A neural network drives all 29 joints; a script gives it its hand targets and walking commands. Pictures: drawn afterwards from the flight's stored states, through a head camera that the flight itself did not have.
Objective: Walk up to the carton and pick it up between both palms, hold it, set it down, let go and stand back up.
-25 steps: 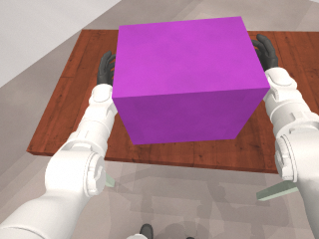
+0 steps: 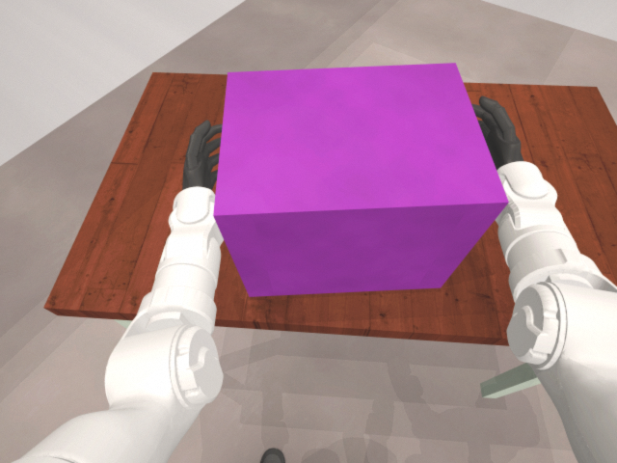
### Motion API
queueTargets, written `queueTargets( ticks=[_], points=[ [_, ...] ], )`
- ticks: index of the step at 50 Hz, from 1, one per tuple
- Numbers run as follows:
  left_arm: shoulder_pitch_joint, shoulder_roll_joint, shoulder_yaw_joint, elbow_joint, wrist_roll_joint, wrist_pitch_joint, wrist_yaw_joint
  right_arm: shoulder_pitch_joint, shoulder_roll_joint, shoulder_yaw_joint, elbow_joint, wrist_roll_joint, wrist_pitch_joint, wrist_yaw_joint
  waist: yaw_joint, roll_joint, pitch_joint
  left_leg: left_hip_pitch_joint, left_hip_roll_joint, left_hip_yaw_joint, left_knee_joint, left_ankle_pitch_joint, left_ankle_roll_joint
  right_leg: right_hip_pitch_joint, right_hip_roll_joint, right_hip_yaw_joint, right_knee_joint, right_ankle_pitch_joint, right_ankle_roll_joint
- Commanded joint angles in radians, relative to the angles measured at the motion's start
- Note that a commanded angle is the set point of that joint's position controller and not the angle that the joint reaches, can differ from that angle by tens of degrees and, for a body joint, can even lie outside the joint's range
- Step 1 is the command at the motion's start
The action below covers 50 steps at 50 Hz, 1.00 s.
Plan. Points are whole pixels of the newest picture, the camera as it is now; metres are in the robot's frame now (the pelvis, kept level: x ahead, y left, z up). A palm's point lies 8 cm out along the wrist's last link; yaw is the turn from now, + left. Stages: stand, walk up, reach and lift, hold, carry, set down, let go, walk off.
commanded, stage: reach and lift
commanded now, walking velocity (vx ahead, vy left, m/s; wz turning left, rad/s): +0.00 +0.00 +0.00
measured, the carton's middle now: (343, 189) +0.46 +0.03 +0.05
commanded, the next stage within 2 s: none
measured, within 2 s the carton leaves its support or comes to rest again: leaves its support in 0.98 s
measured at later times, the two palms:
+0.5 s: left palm (200, 184) +0.42 +0.22 +0.08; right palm (498, 161) +0.49 -0.16 +0.10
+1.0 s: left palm (180, 208) +0.37 +0.23 +0.08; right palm (496, 188) +0.43 -0.15 +0.11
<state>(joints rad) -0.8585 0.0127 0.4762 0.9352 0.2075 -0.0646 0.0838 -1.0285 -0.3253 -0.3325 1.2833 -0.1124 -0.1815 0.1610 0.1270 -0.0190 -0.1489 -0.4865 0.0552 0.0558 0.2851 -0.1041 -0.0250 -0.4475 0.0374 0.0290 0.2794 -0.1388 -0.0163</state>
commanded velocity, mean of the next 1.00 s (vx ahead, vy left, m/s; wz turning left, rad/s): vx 0.00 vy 0.00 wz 0.00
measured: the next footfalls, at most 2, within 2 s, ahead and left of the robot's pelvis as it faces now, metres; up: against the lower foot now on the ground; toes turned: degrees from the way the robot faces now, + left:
none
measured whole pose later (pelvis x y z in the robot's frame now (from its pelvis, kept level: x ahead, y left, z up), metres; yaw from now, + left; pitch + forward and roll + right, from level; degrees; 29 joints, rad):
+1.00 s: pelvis -0.03 +0.00 +0.00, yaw +1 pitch +17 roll +0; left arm -0.84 0.07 0.35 1.01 0.11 -0.07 0.10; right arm -0.94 -0.28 -0.37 1.30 -0.13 -0.26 0.12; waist 0.11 -0.05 -0.20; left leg -0.53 0.04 0.04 0.29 -0.06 -0.02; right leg -0.49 0.03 0.00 0.31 -0.11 -0.01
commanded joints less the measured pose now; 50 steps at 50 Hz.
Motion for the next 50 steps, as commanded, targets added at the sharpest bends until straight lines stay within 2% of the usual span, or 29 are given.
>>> queueTargets(
  ticks=[1,5,10,14,20,21,23,25,27,30,32,35,38,42,47,48,50],
  points=[
    [-0.415,-0.354,-0.234,-0.077,0.018,0.027,-0.074,-0.400,0.459,0.135,-0.079,-0.031,-0.028,0.114,0.049,-0.038,-0.508,0.283,-0.029,0.066,0.070,0.348,0.016,0.255,-0.024,-0.090,0.043,0.392,0.047],
    [-0.417,-0.386,-0.264,-0.094,0.010,0.017,-0.067,-0.411,0.472,0.133,-0.091,-0.034,-0.047,0.111,0.038,-0.031,-0.535,0.335,-0.024,0.059,0.099,0.433,0.002,0.226,-0.016,-0.103,0.052,0.443,0.046],
    [-0.396,-0.396,-0.271,-0.084,-0.002,0.010,-0.075,-0.420,0.482,0.150,-0.092,-0.033,-0.066,0.100,0.029,-0.062,-0.499,0.321,-0.022,0.048,0.112,0.493,0.008,0.261,-0.015,-0.101,0.076,0.547,0.059],
    [-0.374,-0.399,-0.266,-0.070,-0.004,0.006,-0.087,-0.410,0.503,0.186,-0.102,-0.018,-0.074,0.088,0.036,-0.083,-0.479,0.268,-0.029,0.053,0.098,0.466,0.017,0.317,-0.023,-0.088,0.090,0.607,0.070],
    [-0.361,-0.418,-0.284,-0.076,-0.014,0.004,-0.087,-0.392,0.512,0.201,-0.108,-0.010,-0.083,0.079,0.024,-0.078,-0.522,0.285,-0.032,0.054,0.095,0.464,0.016,0.311,-0.017,-0.090,0.078,0.595,0.063],
    [-0.489,-0.397,-0.271,-0.104,-0.034,-0.014,-0.076,-0.475,0.506,0.143,-0.137,-0.064,-0.099,0.087,0.039,-0.095,-0.590,0.297,-0.009,0.051,0.090,0.437,0.025,0.187,-0.027,-0.128,0.099,0.523,0.081],
    [-0.507,-0.418,-0.285,-0.109,-0.039,-0.036,-0.068,-0.479,0.514,0.132,-0.141,-0.091,-0.123,0.089,0.027,-0.090,-0.641,0.384,-0.003,0.056,0.124,0.497,0.020,0.135,-0.022,-0.137,0.086,0.505,0.075],
    [-0.535,-0.436,-0.290,-0.123,-0.043,-0.058,-0.067,-0.498,0.527,0.133,-0.180,-0.103,-0.151,0.086,0.030,-0.088,-0.694,0.396,-0.003,0.060,0.143,0.534,0.012,0.170,-0.027,-0.133,0.089,0.557,0.066],
    [-0.554,-0.447,-0.289,-0.118,-0.044,-0.077,-0.075,-0.520,0.539,0.138,-0.179,-0.117,-0.178,0.080,0.024,-0.092,-0.719,0.369,-0.005,0.059,0.146,0.551,0.011,0.203,-0.038,-0.132,0.112,0.646,0.077],
    [-0.558,-0.456,-0.287,-0.094,-0.032,-0.090,-0.092,-0.520,0.554,0.141,-0.154,-0.133,-0.204,0.070,0.014,-0.100,-0.718,0.284,-0.014,0.059,0.116,0.491,0.017,0.301,-0.057,-0.120,0.136,0.734,0.088],
    [-0.551,-0.448,-0.288,-0.067,-0.024,-0.088,-0.100,-0.503,0.549,0.142,-0.119,-0.128,-0.206,0.067,0.006,-0.105,-0.690,0.240,-0.020,0.061,0.085,0.412,0.023,0.358,-0.063,-0.108,0.137,0.737,0.089],
    [-0.540,-0.425,-0.297,-0.026,-0.025,-0.070,-0.106,-0.470,0.537,0.142,-0.059,-0.105,-0.184,0.067,0.001,-0.108,-0.617,0.199,-0.025,0.068,0.036,0.282,0.033,0.383,-0.058,-0.093,0.120,0.633,0.084],
    [-0.576,-0.408,-0.322,-0.025,-0.044,-0.052,-0.095,-0.484,0.531,0.133,-0.055,-0.086,-0.158,0.072,0.003,-0.100,-0.602,0.184,-0.030,0.076,0.012,0.193,0.033,0.352,-0.048,-0.094,0.092,0.475,0.074],
    [-0.662,-0.415,-0.360,-0.068,-0.080,-0.058,-0.079,-0.561,0.529,0.125,-0.127,-0.079,-0.162,0.081,0.008,-0.082,-0.686,0.223,-0.029,0.081,0.028,0.192,0.014,0.284,-0.033,-0.116,0.071,0.361,0.064],
    [-0.713,-0.428,-0.406,-0.100,-0.106,-0.048,-0.065,-0.582,0.525,0.126,-0.139,-0.057,-0.144,0.092,-0.002,-0.039,-0.715,0.315,-0.028,0.071,0.051,0.194,-0.004,0.206,-0.024,-0.137,0.044,0.257,0.045],
    [-0.672,-0.401,-0.375,-0.048,-0.110,-0.016,-0.067,-0.579,0.501,0.114,-0.127,-0.054,-0.114,0.083,-0.003,-0.039,-0.635,0.292,-0.033,0.074,0.039,0.117,0.009,0.190,-0.035,-0.103,0.023,0.169,0.043],
    [-0.690,-0.400,-0.377,-0.080,-0.118,0.014,-0.064,-0.589,0.502,0.095,-0.127,-0.053,-0.083,0.083,-0.002,-0.022,-0.590,0.275,-0.031,0.070,0.018,0.065,0.010,0.165,-0.036,-0.102,0.014,0.075,0.036]
  ],
)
